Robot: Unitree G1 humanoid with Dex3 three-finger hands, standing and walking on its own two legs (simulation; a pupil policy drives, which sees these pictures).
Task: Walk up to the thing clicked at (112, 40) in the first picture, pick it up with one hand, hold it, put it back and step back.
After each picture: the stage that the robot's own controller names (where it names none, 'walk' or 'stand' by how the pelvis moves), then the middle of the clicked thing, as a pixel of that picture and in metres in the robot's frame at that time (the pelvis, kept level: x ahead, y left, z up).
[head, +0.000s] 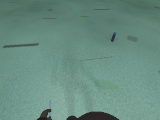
stand; (113, 37) +2.05 -0.59 -0.65
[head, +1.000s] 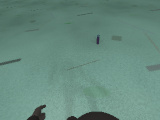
walk; (97, 39) +1.97 -0.07 -0.62
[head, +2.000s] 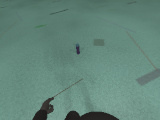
walk; (77, 49) +1.34 +0.30 -0.64
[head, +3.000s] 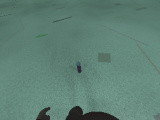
walk; (79, 67) +0.91 +0.27 -0.65
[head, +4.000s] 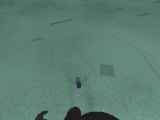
walk; (78, 83) +0.61 +0.20 -0.64
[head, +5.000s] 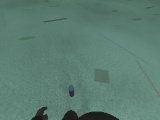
stand; (71, 91) +0.46 +0.21 -0.63
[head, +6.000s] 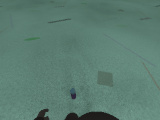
stand; (73, 94) +0.43 +0.19 -0.64
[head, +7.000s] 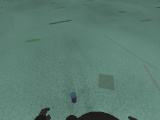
stand; (73, 98) +0.39 +0.18 -0.66
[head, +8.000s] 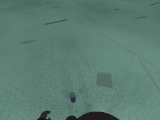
stand; (72, 97) +0.39 +0.19 -0.66
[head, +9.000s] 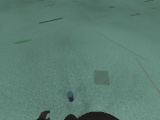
stand; (70, 96) +0.38 +0.22 -0.65
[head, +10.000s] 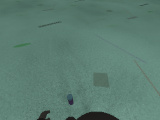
stand; (70, 99) +0.37 +0.22 -0.66
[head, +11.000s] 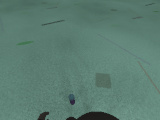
stand; (72, 99) +0.36 +0.19 -0.66
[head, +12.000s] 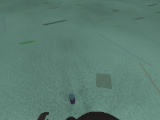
stand; (72, 99) +0.37 +0.19 -0.66
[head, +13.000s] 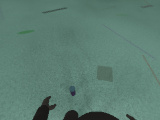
go down; (72, 91) +0.39 +0.18 -0.64
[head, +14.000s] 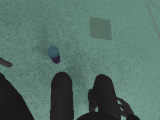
go down; (55, 56) +0.45 +0.26 -0.23
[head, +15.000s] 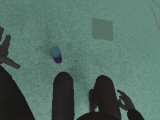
close in; (57, 56) +0.45 +0.26 -0.25
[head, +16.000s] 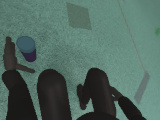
close in; (29, 52) +0.42 +0.31 -0.15
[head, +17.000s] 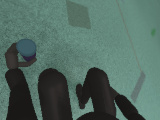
lift; (28, 53) +0.40 +0.30 -0.15
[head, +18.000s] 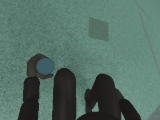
lift; (47, 67) +0.30 +0.28 -0.08
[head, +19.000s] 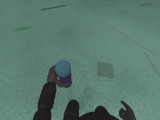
lift; (65, 76) +0.30 +0.16 +0.07
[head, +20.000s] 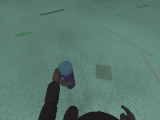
hold; (68, 77) +0.31 +0.14 +0.03
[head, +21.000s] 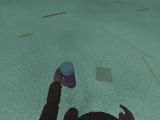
hold; (69, 77) +0.31 +0.14 +0.03
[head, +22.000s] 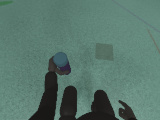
crouch; (64, 65) +0.38 +0.18 -0.03
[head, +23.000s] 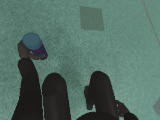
lower; (38, 49) +0.45 +0.28 -0.10
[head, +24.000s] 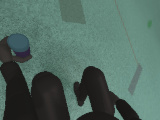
lower; (22, 50) +0.43 +0.30 -0.16
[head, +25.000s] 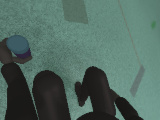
lower; (22, 51) +0.41 +0.31 -0.16
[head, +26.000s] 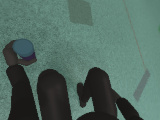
lower; (27, 53) +0.39 +0.31 -0.16
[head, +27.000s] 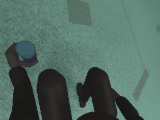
lower; (29, 55) +0.39 +0.30 -0.16
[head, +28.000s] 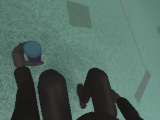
open; (34, 56) +0.40 +0.28 -0.16
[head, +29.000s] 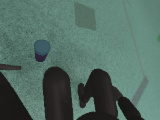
stand; (41, 53) +0.40 +0.27 -0.18
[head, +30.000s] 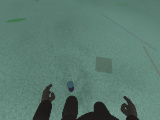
stand; (70, 87) +0.38 +0.18 -0.52
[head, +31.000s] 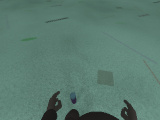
stand; (73, 98) +0.37 +0.17 -0.60
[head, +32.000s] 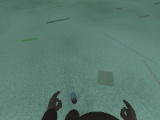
stand; (73, 98) +0.37 +0.17 -0.60
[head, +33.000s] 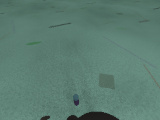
stand; (76, 100) +0.39 +0.16 -0.65
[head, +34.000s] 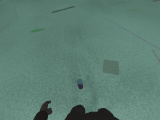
walk; (80, 84) +0.48 +0.16 -0.63
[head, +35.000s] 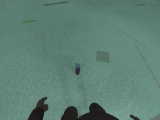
walk; (77, 69) +0.71 +0.13 -0.64
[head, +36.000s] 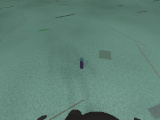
stand; (81, 63) +0.99 +0.20 -0.64
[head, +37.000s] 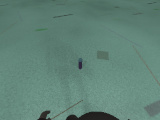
stand; (80, 64) +1.00 +0.17 -0.65
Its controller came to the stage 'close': yes
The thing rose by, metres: 0.68
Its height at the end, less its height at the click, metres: +0.00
